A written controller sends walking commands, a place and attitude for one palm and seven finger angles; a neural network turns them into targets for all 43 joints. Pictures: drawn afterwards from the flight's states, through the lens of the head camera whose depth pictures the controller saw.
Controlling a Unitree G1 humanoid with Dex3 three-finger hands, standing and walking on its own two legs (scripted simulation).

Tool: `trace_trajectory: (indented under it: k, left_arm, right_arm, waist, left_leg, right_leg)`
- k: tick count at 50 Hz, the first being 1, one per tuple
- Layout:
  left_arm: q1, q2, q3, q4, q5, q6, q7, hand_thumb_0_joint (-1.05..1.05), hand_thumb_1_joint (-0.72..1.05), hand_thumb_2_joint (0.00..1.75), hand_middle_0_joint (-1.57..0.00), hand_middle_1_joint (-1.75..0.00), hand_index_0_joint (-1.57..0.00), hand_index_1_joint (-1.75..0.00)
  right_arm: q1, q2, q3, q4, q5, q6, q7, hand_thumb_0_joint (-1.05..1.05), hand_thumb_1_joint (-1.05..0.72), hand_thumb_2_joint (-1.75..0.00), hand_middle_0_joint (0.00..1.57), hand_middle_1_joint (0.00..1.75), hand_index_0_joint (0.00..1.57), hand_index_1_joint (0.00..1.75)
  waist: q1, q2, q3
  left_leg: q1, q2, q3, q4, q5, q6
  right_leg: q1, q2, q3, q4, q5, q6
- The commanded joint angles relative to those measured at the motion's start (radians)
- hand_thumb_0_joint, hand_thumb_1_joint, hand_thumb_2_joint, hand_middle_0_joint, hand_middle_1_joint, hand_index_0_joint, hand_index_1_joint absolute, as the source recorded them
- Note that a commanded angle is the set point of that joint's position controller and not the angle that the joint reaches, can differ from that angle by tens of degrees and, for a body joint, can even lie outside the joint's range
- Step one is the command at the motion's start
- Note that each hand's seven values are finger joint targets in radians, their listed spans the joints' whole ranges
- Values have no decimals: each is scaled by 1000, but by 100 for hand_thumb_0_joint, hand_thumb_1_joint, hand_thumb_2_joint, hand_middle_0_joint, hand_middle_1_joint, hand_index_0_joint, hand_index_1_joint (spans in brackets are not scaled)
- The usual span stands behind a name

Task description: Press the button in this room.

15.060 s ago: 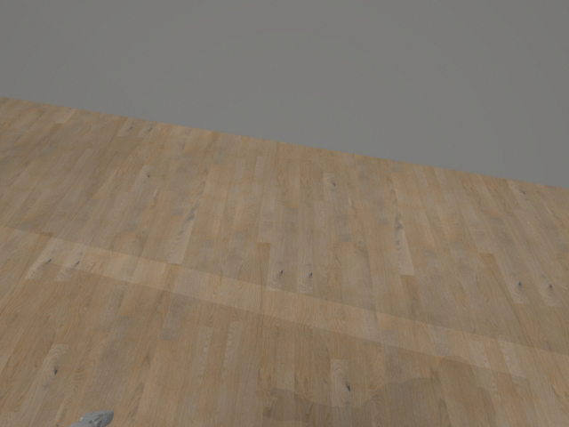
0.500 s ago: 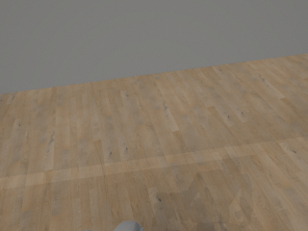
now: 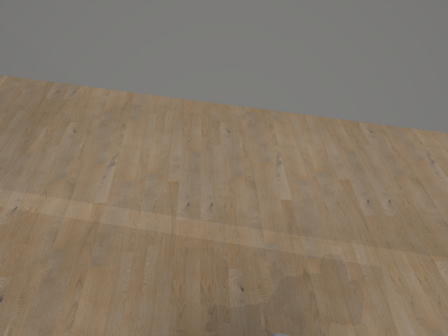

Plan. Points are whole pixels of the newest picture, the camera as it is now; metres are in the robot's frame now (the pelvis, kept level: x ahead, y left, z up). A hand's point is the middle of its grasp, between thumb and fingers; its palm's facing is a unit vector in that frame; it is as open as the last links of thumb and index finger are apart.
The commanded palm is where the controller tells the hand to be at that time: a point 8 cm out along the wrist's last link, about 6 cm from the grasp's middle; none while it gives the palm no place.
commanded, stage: turn or walk to find it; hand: left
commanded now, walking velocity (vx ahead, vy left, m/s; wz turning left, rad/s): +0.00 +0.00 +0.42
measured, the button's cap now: out of the picture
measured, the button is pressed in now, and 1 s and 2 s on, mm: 0 0 0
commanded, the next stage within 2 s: stand and wait in 0.52 s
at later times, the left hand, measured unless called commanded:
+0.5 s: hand out of the picture -0.01 +0.17 -0.16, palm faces +0.25 -0.94 -0.24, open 7.3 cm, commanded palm none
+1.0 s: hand out of the picture -0.04 +0.19 -0.17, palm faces +0.18 -0.96 -0.23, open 7.3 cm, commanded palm none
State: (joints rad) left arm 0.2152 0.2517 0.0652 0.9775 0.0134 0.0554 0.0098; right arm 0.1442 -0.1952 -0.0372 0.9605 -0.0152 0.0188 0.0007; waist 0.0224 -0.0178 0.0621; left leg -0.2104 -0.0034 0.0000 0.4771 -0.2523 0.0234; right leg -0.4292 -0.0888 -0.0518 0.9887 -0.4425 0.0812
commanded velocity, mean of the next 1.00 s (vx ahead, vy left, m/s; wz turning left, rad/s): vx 0.00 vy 0.00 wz -0.03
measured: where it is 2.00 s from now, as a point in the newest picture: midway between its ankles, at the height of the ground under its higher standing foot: outside the picture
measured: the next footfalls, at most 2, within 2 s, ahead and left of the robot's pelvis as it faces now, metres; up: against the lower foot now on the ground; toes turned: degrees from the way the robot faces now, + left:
right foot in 0.18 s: +0.05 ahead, -0.14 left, +0.00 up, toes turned +0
left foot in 0.60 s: -0.04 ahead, +0.11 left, +0.00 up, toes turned +19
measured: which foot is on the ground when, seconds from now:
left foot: down 0.00-0.18, up 0.20-0.58, down 0.60-1.00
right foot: up 0.00-0.16, down 0.18-0.60, up 0.62-1.00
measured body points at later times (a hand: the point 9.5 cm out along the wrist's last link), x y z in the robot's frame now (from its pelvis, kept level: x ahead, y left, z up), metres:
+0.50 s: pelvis -0.03 -0.03 +0.00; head +0.01 -0.03 +0.45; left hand -0.02 +0.22 -0.14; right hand +0.07 -0.27 -0.16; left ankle -0.08 +0.11 -0.69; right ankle +0.01 -0.14 -0.74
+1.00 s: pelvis -0.04 +0.00 -0.01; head -0.02 -0.01 +0.44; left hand -0.05 +0.24 -0.16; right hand +0.06 -0.22 -0.16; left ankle -0.08 +0.10 -0.74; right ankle -0.03 -0.11 -0.72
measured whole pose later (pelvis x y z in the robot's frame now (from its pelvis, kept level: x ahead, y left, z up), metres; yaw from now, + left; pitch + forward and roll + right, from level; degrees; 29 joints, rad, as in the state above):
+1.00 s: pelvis -0.04 +0.00 -0.01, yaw +6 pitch -2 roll +1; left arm 0.24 0.17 0.06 1.02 0.02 0.06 0.00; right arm 0.15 -0.18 -0.06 1.02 -0.02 0.01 -0.02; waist 0.03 0.02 0.08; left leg -0.15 0.08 0.23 0.55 -0.34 0.01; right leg -0.30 -0.05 -0.09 0.73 -0.41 0.04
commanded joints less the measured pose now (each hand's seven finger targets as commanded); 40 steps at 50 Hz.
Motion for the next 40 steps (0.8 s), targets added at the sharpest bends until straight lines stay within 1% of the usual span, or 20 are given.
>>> trace_trajectory:
  k: [1, 5, 7, 8, 9, 10, 12, 13, 15, 20, 24, 27, 28, 29, 30, 31, 33, 34, 37, 40]
  left_arm:
    - [-37, 49, 1, -93, -3, -24, 5, 0, 90, 90, -20, -30, -20, -30]
    - [18, 49, 0, -91, -7, -38, 8, 0, 90, 90, -20, -30, -20, -30]
    - [91, 82, 6, -73, -3, -54, 13, 0, 90, 90, -20, -30, -20, -30]
    - [109, 147, 20, -73, 10, -66, 20, 0, 90, 90, -20, -30, -20, -30]
    - [111, 215, 31, -87, 17, -65, 22, 0, 90, 90, -20, -30, -20, -30]
    - [92, 201, 37, -97, 6, -68, 25, 0, 90, 90, -20, -30, -20, -30]
    - [-18, 143, 24, -124, 5, -58, 27, 0, 90, 90, -20, -30, -20, -30]
    - [-57, 118, 14, -135, 7, -60, 25, 0, 90, 90, -20, -30, -20, -30]
    - [-47, 103, 10, -136, 8, -67, 24, 0, 90, 90, -20, -30, -20, -30]
    - [23, 139, 21, -104, 16, -62, 25, 0, 90, 90, -20, -30, -20, -30]
    - [66, 175, 35, -78, 20, -55, 21, 0, 90, 90, -20, -30, -20, -30]
    - [47, 168, 34, -62, 12, -49, 19, 0, 90, 90, -20, -30, -20, -30]
    - [45, 142, 27, -59, 3, -44, 18, 0, 90, 90, -20, -30, -20, -30]
    - [76, 71, 12, -73, -5, -38, 16, 0, 90, 90, -20, -30, -20, -30]
    - [47, 24, -13, -84, -2, -32, 16, 0, 90, 90, -20, -30, -20, -30]
    - [-6, 29, -15, -68, 1, -18, 25, 0, 90, 90, -20, -30, -20, -30]
    - [12, 24, -15, -8, 3, -18, 14, 0, 90, 90, -20, -30, -20, -30]
    - [44, 14, -19, 20, 5, -22, 9, 0, 90, 90, -20, -30, -20, -30]
    - [48, 21, -14, 44, 0, -20, 4, 0, 90, 90, -20, -30, -20, -30]
    - [13, 13, -7, 26, 2, -12, 1, 0, 90, 90, -20, -30, -20, -30]
  right_arm:
    - [41, -213, -61, -48, -7, -5, -13, 0, -90, -90, 20, 30, 20, 30]
    - [19, -214, -69, -62, -8, 2, -10, 0, -90, -90, 20, 30, 20, 30]
    - [12, -186, -70, -69, 2, 2, -5, 0, -90, -90, 20, 30, 20, 30]
    - [36, -125, -62, -81, 9, 0, 0, 0, -90, -90, 20, 30, 20, 30]
    - [11, -89, -55, -113, 7, 2, 2, 0, -90, -90, 20, 30, 20, 30]
    - [6, -136, -67, -105, -3, 21, -2, 0, -90, -90, 20, 30, 20, 30]
    - [22, -136, -75, -70, -3, 33, 9, 0, -90, -90, 20, 30, 20, 30]
    - [54, -122, -71, -51, -7, 36, 15, 0, -90, -90, 20, 30, 20, 30]
    - [85, -113, -66, -36, -7, 37, 19, 0, -90, -90, 20, 30, 20, 30]
    - [21, -100, -53, -48, -2, 36, 19, 0, -90, -90, 20, 30, 20, 30]
    - [-10, -83, -38, -57, 8, 19, 15, 0, -90, -90, 20, 30, 20, 30]
    - [65, -86, -35, -35, 9, 3, 9, 0, -90, -90, 20, 30, 20, 30]
    - [113, -106, -36, -17, 7, -9, 7, 0, -90, -90, 20, 30, 20, 30]
    - [133, -190, -51, -14, -2, -23, 2, 0, -90, -90, 20, 30, 20, 30]
    - [144, -247, -58, -10, 0, -18, -5, 0, -90, -90, 20, 30, 20, 30]
    - [130, -216, -50, 9, -5, -23, -21, 0, -90, -90, 20, 30, 20, 30]
    - [41, -148, -27, 13, -7, -29, -35, 0, -90, -90, 20, 30, 20, 30]
    - [25, -135, -21, 17, -5, -35, -38, 0, -90, -90, 20, 30, 20, 30]
    - [59, -135, -24, 41, 2, -38, -46, 0, -90, -90, 20, 30, 20, 30]
    - [86, -148, -43, 51, -3, -26, -45, 0, -90, -90, 20, 30, 20, 30]
  waist:
    - [-45, 167, -64]
    - [-20, 187, -96]
    - [17, 111, -118]
    - [18, -90, -136]
    - [33, -273, -84]
    - [36, -283, -72]
    - [-20, -136, 4]
    - [-41, -118, 6]
    - [-39, -150, -25]
    - [4, -156, -26]
    - [34, -192, -70]
    - [-8, -164, -115]
    - [-37, -77, -135]
    - [-39, 179, -158]
    - [-51, 314, -128]
    - [-71, 297, -110]
    - [-22, 222, -15]
    - [-8, 174, -14]
    - [-24, 150, -41]
    - [-45, 122, -31]
  left_leg:
    - [68, 240, -234, -129, 400, 145]
    - [28, 208, -267, -66, 438, 125]
    - [-84, 144, -241, 32, 295, 60]
    - [-244, 45, -134, 185, 67, -3]
    - [-358, -62, -38, 395, -318, -48]
    - [-333, -16, -103, 558, -338, -42]
    - [-333, 15, -97, 724, -223, -42]
    - [-322, 21, -76, 746, -162, -52]
    - [-318, 23, -45, 740, -118, -72]
    - [-278, 43, 14, 535, -186, -88]
    - [-198, 31, 66, 322, -233, -78]
    - [-36, 20, 90, 55, -73, -64]
    - [92, 47, 60, -87, 61, -50]
    - [232, 257, -191, -156, 244, 20]
    - [182, 396, -297, -181, 423, 108]
    - [76, 383, -259, -210, 324, 127]
    - [11, 308, -160, -219, 254, 117]
    - [50, 281, -103, -202, 340, 113]
    - [166, 297, -27, -144, 601, 128]
    - [191, 328, -8, -122, 593, 143]
  right_leg:
    - [-16, 14, 3, -119, -8, 4]
    - [128, 52, -21, -357, 72, -7]
    - [317, 21, -2, -599, 258, -16]
    - [445, -165, 170, -669, 316, -69]
    - [401, -370, 352, -703, 425, -182]
    - [266, -392, 362, -739, 344, -231]
    - [161, -310, 252, -739, 225, -218]
    - [162, -253, 157, -715, 254, -193]
    - [204, -223, 79, -700, 309, -178]
    - [262, -264, 44, -684, 361, -206]
    - [319, -281, 28, -614, 507, -222]
    - [285, -253, -22, -499, 537, -163]
    - [201, -209, -60, -410, 465, -112]
    - [-1, -87, -110, -251, 181, -46]
    - [-64, -29, -70, -138, -158, -21]
    - [-5, -27, 15, -65, -160, -27]
    - [-1, -23, 60, -27, -43, -41]
    - [-5, -13, 58, -33, 0, -41]
    - [-23, 2, 47, -48, 4, -32]
    - [-35, 13, 25, -70, -30, -25]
